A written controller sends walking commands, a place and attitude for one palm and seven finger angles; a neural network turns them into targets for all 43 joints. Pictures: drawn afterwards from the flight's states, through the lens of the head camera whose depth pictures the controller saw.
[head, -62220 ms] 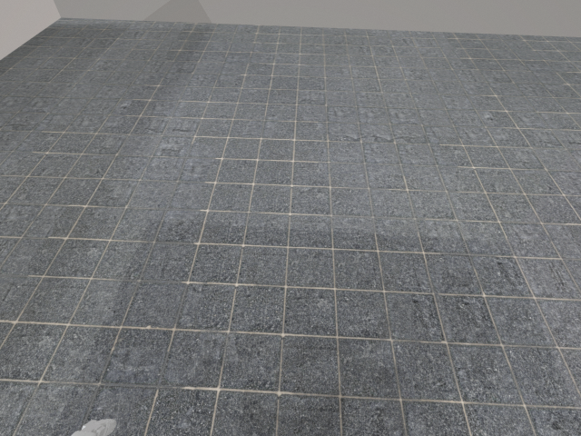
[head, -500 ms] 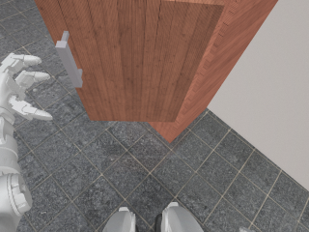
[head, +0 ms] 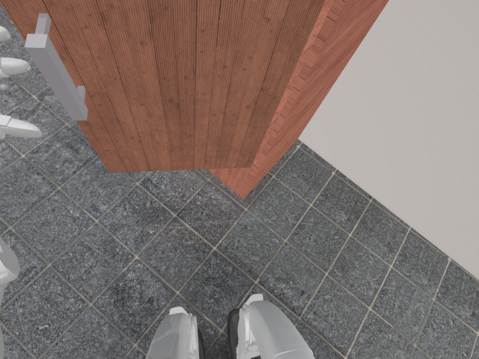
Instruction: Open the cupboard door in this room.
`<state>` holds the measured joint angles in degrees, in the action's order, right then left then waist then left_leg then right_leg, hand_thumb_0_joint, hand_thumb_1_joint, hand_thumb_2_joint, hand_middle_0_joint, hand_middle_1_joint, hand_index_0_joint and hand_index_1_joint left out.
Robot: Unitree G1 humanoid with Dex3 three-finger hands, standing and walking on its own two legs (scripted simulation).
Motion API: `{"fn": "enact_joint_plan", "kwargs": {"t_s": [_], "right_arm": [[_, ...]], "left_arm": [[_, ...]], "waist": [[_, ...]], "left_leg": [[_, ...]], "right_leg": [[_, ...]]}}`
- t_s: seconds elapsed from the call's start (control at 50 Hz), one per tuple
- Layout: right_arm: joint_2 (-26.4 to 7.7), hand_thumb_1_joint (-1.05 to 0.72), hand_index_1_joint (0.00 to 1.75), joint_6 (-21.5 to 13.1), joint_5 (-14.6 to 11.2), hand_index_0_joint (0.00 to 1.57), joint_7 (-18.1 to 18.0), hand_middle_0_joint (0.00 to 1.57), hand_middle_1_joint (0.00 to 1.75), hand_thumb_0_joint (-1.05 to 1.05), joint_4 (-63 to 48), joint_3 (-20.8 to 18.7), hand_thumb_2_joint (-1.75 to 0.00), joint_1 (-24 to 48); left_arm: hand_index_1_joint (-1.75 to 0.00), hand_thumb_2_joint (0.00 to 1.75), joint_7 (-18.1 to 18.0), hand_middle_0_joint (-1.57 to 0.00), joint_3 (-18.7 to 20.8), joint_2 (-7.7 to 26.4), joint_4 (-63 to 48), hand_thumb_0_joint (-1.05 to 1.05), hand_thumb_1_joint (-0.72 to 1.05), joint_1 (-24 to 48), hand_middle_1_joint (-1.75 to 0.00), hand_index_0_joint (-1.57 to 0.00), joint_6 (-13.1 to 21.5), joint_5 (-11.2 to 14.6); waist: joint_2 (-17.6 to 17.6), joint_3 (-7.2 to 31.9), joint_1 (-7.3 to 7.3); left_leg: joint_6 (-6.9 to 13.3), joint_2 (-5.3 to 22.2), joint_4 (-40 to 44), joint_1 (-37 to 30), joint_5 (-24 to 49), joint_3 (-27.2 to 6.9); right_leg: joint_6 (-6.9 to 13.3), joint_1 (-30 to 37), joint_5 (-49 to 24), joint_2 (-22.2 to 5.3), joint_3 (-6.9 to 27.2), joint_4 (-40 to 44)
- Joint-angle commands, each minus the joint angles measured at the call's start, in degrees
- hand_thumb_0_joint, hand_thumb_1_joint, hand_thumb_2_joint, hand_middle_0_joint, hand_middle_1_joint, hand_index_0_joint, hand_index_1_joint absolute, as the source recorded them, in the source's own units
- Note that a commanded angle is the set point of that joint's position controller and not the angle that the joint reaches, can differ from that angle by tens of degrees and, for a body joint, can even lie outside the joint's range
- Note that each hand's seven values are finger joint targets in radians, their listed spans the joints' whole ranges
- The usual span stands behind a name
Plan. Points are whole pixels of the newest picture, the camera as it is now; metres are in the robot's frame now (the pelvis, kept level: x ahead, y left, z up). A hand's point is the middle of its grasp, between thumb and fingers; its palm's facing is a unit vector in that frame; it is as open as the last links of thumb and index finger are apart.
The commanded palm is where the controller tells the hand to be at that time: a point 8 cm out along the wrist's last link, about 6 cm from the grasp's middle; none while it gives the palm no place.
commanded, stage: move the hooked fingers beside the handle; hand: left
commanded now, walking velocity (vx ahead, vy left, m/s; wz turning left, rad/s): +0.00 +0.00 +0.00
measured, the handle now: (63, 72) +0.55 +0.23 +0.06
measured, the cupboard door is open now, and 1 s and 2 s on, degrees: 46 46 46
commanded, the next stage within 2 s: slide the fingers in behind the handle in 0.72 s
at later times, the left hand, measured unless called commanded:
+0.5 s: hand out of the picture +0.49 +0.30 +0.07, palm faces +0.01 -1.00 -0.02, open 14.0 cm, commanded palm +0.48 +0.32 +0.07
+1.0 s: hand (5, 102) +0.48 +0.28 +0.07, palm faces +0.01 -1.00 -0.01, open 14.0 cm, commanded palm +0.47 +0.31 +0.07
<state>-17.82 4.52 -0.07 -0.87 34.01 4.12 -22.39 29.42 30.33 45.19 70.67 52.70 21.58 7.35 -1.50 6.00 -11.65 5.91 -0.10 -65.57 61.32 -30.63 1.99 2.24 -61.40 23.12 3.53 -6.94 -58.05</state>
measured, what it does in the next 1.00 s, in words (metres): stands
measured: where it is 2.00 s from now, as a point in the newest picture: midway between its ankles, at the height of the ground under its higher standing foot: outside the picture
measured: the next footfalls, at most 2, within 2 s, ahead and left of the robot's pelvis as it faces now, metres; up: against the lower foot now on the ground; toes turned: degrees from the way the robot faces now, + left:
none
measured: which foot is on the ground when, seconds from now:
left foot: down 0.00-1.00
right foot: down 0.00-1.00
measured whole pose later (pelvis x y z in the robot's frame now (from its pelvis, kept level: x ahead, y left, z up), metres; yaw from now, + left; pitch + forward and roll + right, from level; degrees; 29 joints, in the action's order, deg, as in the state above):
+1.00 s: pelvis +0.00 +0.00 +0.01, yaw +0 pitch +24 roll -6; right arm -16.8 5.7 -0.5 -0.2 34.3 3.6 -22.0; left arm 28.3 27.3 39.4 66.8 47.0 23.4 9.7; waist -1.3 6.4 -9.4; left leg 6.1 -0.5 -63.3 57.1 -30.3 1.8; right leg 1.8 -57.0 22.8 3.5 -6.7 -55.7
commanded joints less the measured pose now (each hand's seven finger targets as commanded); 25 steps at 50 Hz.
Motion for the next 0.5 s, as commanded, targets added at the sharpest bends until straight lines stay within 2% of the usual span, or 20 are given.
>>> {"fn": "enact_joint_plan", "kwargs": {"t_s": [0.0,0.04,0.08,0.12,0.14,0.16,0.18,0.2,0.22,0.24,0.26,0.28,0.32,0.34,0.38,0.4,0.42,0.44,0.48], "right_arm": [[-12.2,-0.90,0.30,-0.2,0.0,0.20,-0.6,0.20,0.30,0.00,-3.0,-4.6,-0.90,-11.0],[-12.2,-0.90,0.30,0.0,0.1,0.20,-0.5,0.20,0.30,0.00,-3.2,-4.7,-0.90,-10.7],[-12.3,-0.90,0.30,-0.1,0.1,0.20,-0.6,0.20,0.30,0.00,-3.3,-4.7,-0.90,-11.2],[-12.2,-0.90,0.30,-0.1,0.2,0.20,-0.4,0.20,0.30,0.00,-2.9,-4.8,-0.90,-10.9],[-12.2,-0.90,0.30,-0.1,0.2,0.20,-0.4,0.20,0.30,0.00,-2.7,-5.0,-0.90,-11.2],[-12.1,-0.90,0.30,-0.1,0.2,0.20,-0.4,0.20,0.30,0.00,-2.8,-5.0,-0.90,-11.1],[-11.9,-0.90,0.30,0.1,0.2,0.20,-0.3,0.20,0.30,0.00,-2.2,-4.9,-0.90,-11.4],[-11.9,-0.90,0.30,0.1,0.2,0.20,-0.3,0.20,0.30,0.00,-1.9,-5.1,-0.90,-11.3],[-11.7,-0.90,0.30,0.3,0.1,0.20,-0.2,0.20,0.30,0.00,-1.8,-5.0,-0.90,-11.3],[-11.9,-0.90,0.30,0.3,0.1,0.20,-0.4,0.20,0.30,0.00,-1.8,-5.2,-0.90,-11.2],[-11.9,-0.90,0.30,0.2,0.0,0.20,-0.5,0.20,0.30,0.00,-1.9,-5.0,-0.90,-11.2],[-12.0,-0.90,0.30,0.4,0.0,0.20,-0.6,0.20,0.30,0.00,-1.8,-4.9,-0.90,-11.2],[-11.7,-0.90,0.30,0.5,-0.1,0.20,-0.5,0.20,0.30,0.00,-1.9,-4.7,-0.90,-10.6],[-12.0,-0.90,0.30,0.4,0.2,0.20,-0.6,0.20,0.30,0.00,-2.1,-4.9,-0.90,-10.5],[-11.9,-0.90,0.30,0.2,0.2,0.20,-0.6,0.20,0.30,0.00,-2.3,-5.0,-0.90,-10.7],[-11.4,-0.90,0.30,0.5,0.1,0.20,-0.4,0.20,0.30,0.00,-2.3,-4.9,-0.90,-10.4],[-11.5,-0.90,0.30,0.5,0.2,0.20,-0.3,0.20,0.30,0.00,-2.1,-5.0,-0.90,-10.3],[-11.5,-0.90,0.30,0.6,0.2,0.20,-0.3,0.20,0.30,0.00,-2.0,-5.2,-0.90,-10.4],[-11.5,-0.90,0.30,0.8,0.1,0.20,-0.3,0.20,0.30,0.00,-2.0,-5.3,-0.90,-10.5]], "left_arm": [[-1.20,0.30,0.6,-0.30,2.7,18.1,-11.6,0.00,-0.50,16.2,-1.20,-0.30,2.3,1.4],[-1.20,0.30,0.4,-0.30,3.6,18.9,-13.1,0.00,-0.50,16.6,-1.20,-0.30,2.5,1.6],[-1.20,0.30,0.4,-0.30,3.9,19.5,-13.9,0.00,-0.50,16.9,-1.20,-0.30,3.0,1.5],[-1.20,0.30,-0.1,-0.30,3.8,19.0,-15.1,0.00,-0.50,18.0,-1.20,-0.30,3.7,1.7],[-1.20,0.30,-0.2,-0.30,3.6,18.2,-16.0,0.00,-0.50,17.7,-1.20,-0.30,4.1,1.8],[-1.20,0.30,-0.1,-0.30,3.2,17.7,-16.6,0.00,-0.50,18.0,-1.20,-0.30,4.4,2.0],[-1.20,0.30,0.0,-0.30,2.0,16.5,-17.0,0.00,-0.50,18.8,-1.20,-0.30,4.5,2.0],[-1.20,0.30,0.0,-0.30,2.0,15.9,-16.7,0.00,-0.50,18.1,-1.20,-0.30,4.5,2.1],[-1.20,0.30,0.3,-0.30,0.7,13.8,-15.1,0.00,-0.50,16.7,-1.20,-0.30,4.0,2.3],[-1.20,0.30,0.1,-0.30,1.9,14.9,-14.6,0.00,-0.50,15.9,-1.20,-0.30,3.7,2.4],[-1.20,0.30,0.4,-0.30,1.0,14.2,-13.4,0.00,-0.50,15.9,-1.20,-0.30,3.4,2.4],[-1.20,0.30,0.3,-0.30,1.2,15.1,-13.5,0.00,-0.50,16.6,-1.20,-0.30,3.2,1.9],[-1.20,0.30,0.2,-0.30,-0.5,12.8,-12.5,0.00,-0.50,16.9,-1.20,-0.30,3.0,2.0],[-1.20,0.30,-0.3,-0.30,1.4,15.4,-13.5,0.00,-0.50,17.1,-1.20,-0.30,3.3,1.9],[-1.20,0.30,-0.5,-0.30,1.6,15.8,-15.9,0.00,-0.50,17.6,-1.20,-0.30,4.4,1.8],[-1.20,0.30,-0.4,-0.30,-0.3,13.2,-16.6,0.00,-0.50,18.1,-1.20,-0.30,4.8,2.0],[-1.20,0.30,-0.5,-0.30,0.0,13.0,-17.6,0.00,-0.50,18.3,-1.20,-0.30,5.1,2.3],[-1.20,0.30,-0.6,-0.30,0.1,12.6,-17.5,0.00,-0.50,17.7,-1.20,-0.30,5.1,2.6],[-1.20,0.30,-0.4,-0.30,-0.5,11.7,-17.8,0.00,-0.50,16.9,-1.20,-0.30,5.0,2.8]], "waist": [[-11.4,30.1,1.89],[-11.2,29.8,1.99],[-11.7,30.5,2.00],[-12.9,30.1,1.90],[-12.8,30.9,1.77],[-14.1,31.2,2.01],[-14.6,31.5,1.39],[-15.1,30.5,1.56],[-13.7,29.4,1.28],[-11.6,29.1,1.45],[-12.0,28.1,1.13],[-12.3,27.6,1.32],[-12.2,25.9,0.88],[-11.7,26.4,1.35],[-13.8,29.5,1.96],[-15.2,29.5,1.69],[-15.4,29.8,1.74],[-14.1,30.4,1.67],[-14.5,30.6,1.81]], "left_leg": [[-6.1,3.3,7.9,-26.9,38.8,-9.9],[-5.7,3.1,8.2,-25.9,36.2,-9.5],[-6.1,3.4,8.4,-27.6,38.5,-9.9],[-6.4,3.4,8.6,-28.5,38.0,-10.2],[-6.5,3.6,8.5,-30.0,39.5,-10.7],[-6.8,3.7,8.3,-31.7,41.8,-10.8],[-7.1,4.1,8.4,-33.4,42.3,-11.1],[-7.4,4.2,8.7,-34.2,43.3,-11.6],[-7.2,4.1,8.8,-33.5,42.5,-11.4],[-6.7,3.9,8.7,-31.6,41.1,-10.9],[-6.8,3.8,8.7,-31.4,41.6,-10.9],[-7.1,4.0,9.1,-31.5,41.7,-11.2],[-6.8,3.7,9.1,-30.1,38.3,-10.7],[-6.8,3.5,9.1,-29.2,38.1,-10.7],[-7.7,3.9,9.0,-33.0,43.3,-11.5],[-8.1,4.2,9.0,-35.1,44.2,-12.0],[-8.2,4.3,8.9,-36.1,44.4,-12.2],[-8.2,4.4,9.0,-36.5,45.4,-12.6],[-8.6,4.8,9.2,-38.5,48.1,-13.1]], "right_leg": [[-0.6,12.3,-15.3,0.4,4.4,4.2],[-0.6,13.1,-14.5,0.4,4.6,4.5],[-0.4,12.7,-14.9,0.6,4.3,4.2],[-0.5,11.8,-13.8,0.5,4.2,4.5],[-0.5,11.3,-14.0,0.5,4.0,4.5],[-0.2,10.4,-14.4,0.6,4.0,4.3],[-0.5,9.3,-13.9,0.7,3.9,4.6],[-0.4,8.7,-13.7,0.6,3.7,4.9],[-0.5,8.7,-13.4,0.6,3.6,5.3],[-0.6,10.2,-13.9,0.6,3.8,5.4],[-0.3,9.5,-14.0,0.7,3.6,5.2],[-0.4,9.2,-13.5,0.7,3.5,5.2],[-0.5,8.5,-12.4,0.6,3.7,5.4],[-0.3,9.9,-12.7,0.5,3.7,5.2],[-0.2,9.6,-14.0,0.6,3.6,4.7],[-0.3,7.9,-13.1,0.5,3.4,4.8],[-0.4,7.4,-12.8,0.5,3.3,4.9],[-0.4,8.0,-13.3,0.6,3.2,4.9],[-0.4,7.1,-13.4,0.6,3.0,5.1]]}}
